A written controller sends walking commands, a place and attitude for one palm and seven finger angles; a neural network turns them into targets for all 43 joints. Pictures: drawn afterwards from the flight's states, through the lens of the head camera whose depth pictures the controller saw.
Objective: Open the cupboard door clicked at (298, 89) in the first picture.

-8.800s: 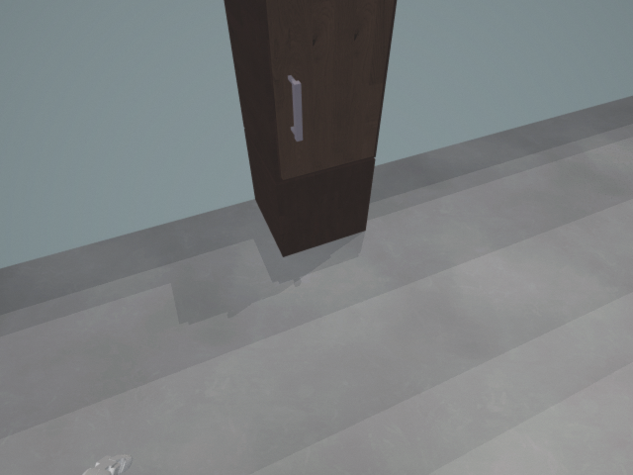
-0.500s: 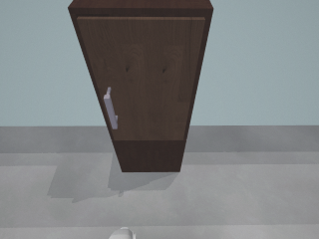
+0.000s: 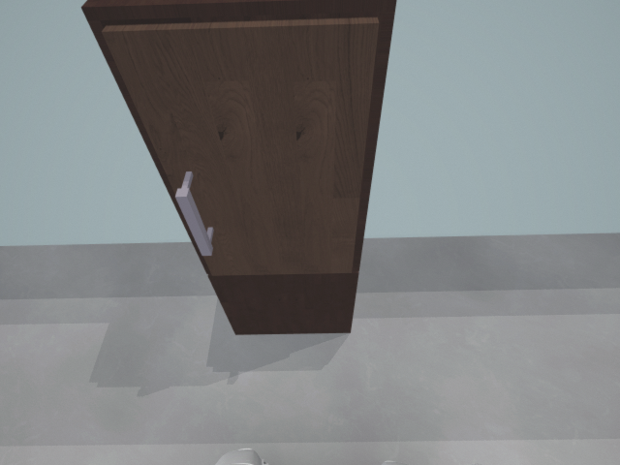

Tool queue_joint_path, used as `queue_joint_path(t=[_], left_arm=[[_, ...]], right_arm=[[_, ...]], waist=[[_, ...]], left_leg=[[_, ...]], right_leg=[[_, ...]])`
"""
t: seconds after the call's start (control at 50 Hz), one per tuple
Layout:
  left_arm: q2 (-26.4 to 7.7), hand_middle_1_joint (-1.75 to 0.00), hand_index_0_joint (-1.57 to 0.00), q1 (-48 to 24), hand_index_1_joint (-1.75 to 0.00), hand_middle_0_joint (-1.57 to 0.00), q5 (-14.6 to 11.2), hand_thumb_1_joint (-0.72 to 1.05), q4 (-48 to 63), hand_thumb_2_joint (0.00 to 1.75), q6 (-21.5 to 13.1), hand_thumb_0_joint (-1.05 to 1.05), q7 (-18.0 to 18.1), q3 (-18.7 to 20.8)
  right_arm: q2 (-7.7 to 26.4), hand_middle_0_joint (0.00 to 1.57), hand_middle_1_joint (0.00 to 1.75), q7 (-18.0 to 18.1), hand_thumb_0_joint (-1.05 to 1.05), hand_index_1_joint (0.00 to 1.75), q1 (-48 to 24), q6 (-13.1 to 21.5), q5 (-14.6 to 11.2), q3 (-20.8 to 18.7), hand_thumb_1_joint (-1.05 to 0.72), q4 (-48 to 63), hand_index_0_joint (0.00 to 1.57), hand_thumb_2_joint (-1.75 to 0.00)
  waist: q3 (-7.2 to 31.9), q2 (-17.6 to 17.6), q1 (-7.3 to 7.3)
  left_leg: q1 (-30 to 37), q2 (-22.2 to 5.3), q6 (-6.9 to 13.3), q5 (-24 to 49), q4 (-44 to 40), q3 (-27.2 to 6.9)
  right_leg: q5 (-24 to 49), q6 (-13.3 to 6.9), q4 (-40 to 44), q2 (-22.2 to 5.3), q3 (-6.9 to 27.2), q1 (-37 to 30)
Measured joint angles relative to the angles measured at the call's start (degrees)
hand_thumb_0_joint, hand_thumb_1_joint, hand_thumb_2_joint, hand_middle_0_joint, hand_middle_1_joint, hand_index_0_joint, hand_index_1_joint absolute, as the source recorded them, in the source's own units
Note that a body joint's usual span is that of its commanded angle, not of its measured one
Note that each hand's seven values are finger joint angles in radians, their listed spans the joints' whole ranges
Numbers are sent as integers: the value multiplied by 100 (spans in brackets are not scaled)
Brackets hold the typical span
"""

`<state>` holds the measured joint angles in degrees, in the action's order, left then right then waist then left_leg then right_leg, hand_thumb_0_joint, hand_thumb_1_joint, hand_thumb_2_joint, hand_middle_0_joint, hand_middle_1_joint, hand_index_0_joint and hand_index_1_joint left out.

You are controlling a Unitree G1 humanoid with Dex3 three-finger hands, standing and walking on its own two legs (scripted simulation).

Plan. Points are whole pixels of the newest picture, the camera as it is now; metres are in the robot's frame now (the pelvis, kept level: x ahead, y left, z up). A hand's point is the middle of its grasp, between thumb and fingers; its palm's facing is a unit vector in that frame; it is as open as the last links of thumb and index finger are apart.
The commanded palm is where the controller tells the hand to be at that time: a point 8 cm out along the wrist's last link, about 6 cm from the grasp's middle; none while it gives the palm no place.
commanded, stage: come to a stop and stand still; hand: left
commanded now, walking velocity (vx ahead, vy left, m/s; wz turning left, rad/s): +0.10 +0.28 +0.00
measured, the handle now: (198, 216) +0.53 +0.26 -0.07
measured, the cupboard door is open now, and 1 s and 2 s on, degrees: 0 0 0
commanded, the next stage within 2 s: look again from close up in 0.74 s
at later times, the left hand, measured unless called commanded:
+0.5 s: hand out of the picture -0.03 +0.19 -0.15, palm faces +0.11 -0.97 -0.24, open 7.4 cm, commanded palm none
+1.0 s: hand out of the picture -0.04 +0.19 -0.16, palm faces +0.02 -0.98 -0.19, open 7.4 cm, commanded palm none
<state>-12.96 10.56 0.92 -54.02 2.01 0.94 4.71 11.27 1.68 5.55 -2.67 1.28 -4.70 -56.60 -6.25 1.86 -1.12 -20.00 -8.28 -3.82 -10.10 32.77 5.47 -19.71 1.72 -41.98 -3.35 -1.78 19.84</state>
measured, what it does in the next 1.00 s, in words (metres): steps on the spot: right foot, then left foot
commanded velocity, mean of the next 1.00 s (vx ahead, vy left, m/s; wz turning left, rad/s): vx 0.03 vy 0.06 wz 0.00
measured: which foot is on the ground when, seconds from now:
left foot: down 0.00-0.00, up 0.02-0.48, down 0.50-1.00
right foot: up 0.00-0.00, down 0.02-1.00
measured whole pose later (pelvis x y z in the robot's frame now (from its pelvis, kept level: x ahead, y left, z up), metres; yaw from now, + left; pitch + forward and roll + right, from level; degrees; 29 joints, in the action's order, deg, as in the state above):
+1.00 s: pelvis -0.04 +0.02 +0.01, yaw +0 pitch -1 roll +0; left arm -7.9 16.4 0.8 -64.0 -0.9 1.7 -0.6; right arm 8.8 1.3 18.1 1.1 0.6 0.0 -60.5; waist -1.8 1.4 0.1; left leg -9.1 -0.3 0.8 -19.9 29.8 2.2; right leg -13.6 1.1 -29.6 -2.5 -2.3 15.1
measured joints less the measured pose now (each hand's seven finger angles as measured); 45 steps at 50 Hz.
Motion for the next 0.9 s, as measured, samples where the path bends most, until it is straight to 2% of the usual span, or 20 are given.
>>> queue_joint_path(t=[0.02,0.06,0.08,0.14,0.2,0.3,0.4,0.46,0.5,0.56,0.6,0.64,0.68,0.7,0.76,0.84,0.9], left_arm=[[-38,-30,-20,74,-29,-20,32,91,30,90,-71,1,5,-16],[97,-30,-19,99,-29,-20,74,91,-34,90,-87,1,20,-101],[182,-30,-19,138,-29,-20,88,91,-54,90,-60,1,2,-152],[372,-30,-20,287,-29,-20,90,91,-95,90,-3,1,-13,-219],[445,-30,-20,339,-30,-20,69,91,-111,90,-12,1,-17,-245],[471,-30,-20,352,-30,-21,65,90,-79,90,-137,1,7,-256],[407,-30,-20,392,-30,-21,96,91,-192,89,-157,1,4,-219],[334,-30,-20,447,-30,-21,73,91,-358,90,-92,1,6,-181],[301,-30,-20,502,-30,-21,20,91,-479,90,-23,1,9,-175],[185,-30,-20,552,-30,-20,8,91,-702,90,86,1,1,-150],[160,-30,-20,597,-30,-20,31,91,-797,90,87,1,-14,-171],[172,-30,-20,621,-29,-20,26,91,-859,90,42,1,-31,-207],[208,-30,-20,635,-29,-20,7,91,-908,90,-46,1,-29,-253],[284,-30,-20,607,-29,-20,-2,91,-967,90,-87,1,-13,-277],[488,-30,-20,566,-29,-20,-30,91,-1063,90,-164,1,2,-380],[560,-30,-20,515,-30,-20,-33,92,-1154,90,-171,1,52,-431],[550,-30,-20,544,-30,-20,-17,92,-1070,90,-298,2,155,-476]], right_arm=[[31,21,30,-24,-1,30,62,-38,-17,-20,-91,10,20,-90],[199,20,30,-56,-1,30,123,-137,-42,-85,-91,11,20,-90],[271,20,30,-76,0,30,187,-183,-38,-113,-91,9,20,-90],[376,20,30,-148,0,29,399,-221,-1,-121,-91,-39,19,-90],[380,20,30,-200,0,29,680,-144,9,-81,-91,-84,19,-90],[314,20,30,-213,0,29,1072,-142,0,-14,-91,-247,19,-90],[193,20,30,-188,0,29,1122,-108,-45,64,-91,-307,19,-90],[95,20,30,-153,0,29,1090,21,-70,127,-91,-268,19,-90],[54,20,30,-118,0,29,1122,139,-66,168,-91,-239,19,-90],[-194,20,30,-68,0,29,1143,145,-40,257,-91,-317,19,-90],[-324,20,30,-35,0,30,1175,160,-40,325,-91,-392,19,-90],[-402,20,30,31,1,30,1177,161,-28,371,-92,-488,19,-90],[-417,20,30,64,1,30,1170,187,-45,392,-93,-579,20,-90],[-382,20,30,70,1,30,1129,208,-63,389,-93,-631,20,-90],[-304,20,30,78,1,30,1069,269,-106,371,-93,-680,20,-90],[-326,20,30,71,1,30,1055,311,-119,395,-93,-751,20,-90],[-301,20,30,6,1,30,1079,290,-105,421,-93,-592,20,-90]], waist=[[99,-61,-11],[123,150,24],[179,234,47],[379,242,52],[475,135,70],[519,-5,-7],[464,-113,-124],[453,-168,-135],[512,-97,-79],[569,-315,-32],[632,-361,-30],[657,-390,-43],[636,-437,-77],[589,-346,-92],[494,-103,-2],[453,-100,61],[404,-105,101]], left_leg=[[-147,62,-10,-304,310,-13],[-384,235,105,-1247,1072,-456],[-493,365,157,-1427,1472,-608],[-685,703,215,-1235,2496,-657],[-566,825,158,-861,2784,-547],[-21,813,85,-998,2051,-496],[499,775,159,-1373,811,-448],[904,779,237,-1016,-195,-382],[1165,713,332,-806,-830,-440],[1210,810,364,-710,-788,-397],[1295,824,378,-651,-889,-377],[1326,867,392,-649,-910,-352],[1302,951,400,-720,-810,-291],[1295,909,399,-770,-734,-279],[1335,817,391,-780,-728,-318],[1398,803,401,-729,-825,-312],[1171,750,398,-859,-493,-324]], right_leg=[[204,-51,387,-76,55,-120],[130,-146,125,-2,-4,-31],[115,-180,137,9,-36,-39],[348,-220,542,-31,16,-99],[664,-249,1047,-79,22,-212],[986,-296,1565,-105,-78,-318],[1188,-262,1770,-111,-111,-271],[1242,-179,1727,-87,-99,-187],[1139,-107,1478,-5,-153,-39],[405,-92,1028,-52,-61,38],[272,-88,778,-32,-72,-3],[349,-92,799,-29,-68,-160],[677,-97,1194,-53,2,-423],[678,-97,1259,-7,9,-471],[687,-79,1436,80,-46,-610],[751,-74,1561,99,-45,-682],[740,-83,1446,141,-63,-554]])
